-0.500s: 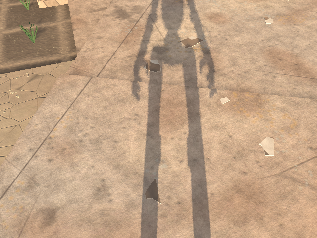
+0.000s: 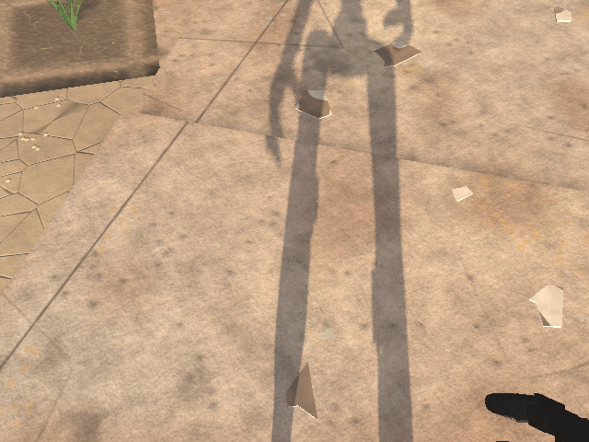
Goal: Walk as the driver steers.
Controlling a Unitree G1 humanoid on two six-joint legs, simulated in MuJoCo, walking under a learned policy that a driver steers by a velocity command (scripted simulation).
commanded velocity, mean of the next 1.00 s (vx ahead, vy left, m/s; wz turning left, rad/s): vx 0.49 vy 0.00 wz -0.38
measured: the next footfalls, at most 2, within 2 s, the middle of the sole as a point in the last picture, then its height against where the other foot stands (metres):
right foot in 0.54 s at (399, 429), level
left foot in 1.02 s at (348, 294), level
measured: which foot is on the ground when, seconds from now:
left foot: down 0.00-0.52, up 0.54-1.00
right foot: down 0.00-0.00, up 0.02-0.52, down 0.54-1.00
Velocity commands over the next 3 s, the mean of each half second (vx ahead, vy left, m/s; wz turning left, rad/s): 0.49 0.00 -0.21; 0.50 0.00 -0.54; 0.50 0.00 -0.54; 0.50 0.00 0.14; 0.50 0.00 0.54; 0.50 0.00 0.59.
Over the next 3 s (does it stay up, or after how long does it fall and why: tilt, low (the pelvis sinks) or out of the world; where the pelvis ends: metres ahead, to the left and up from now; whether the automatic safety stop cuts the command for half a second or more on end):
stays up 1.51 -0.60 -0.02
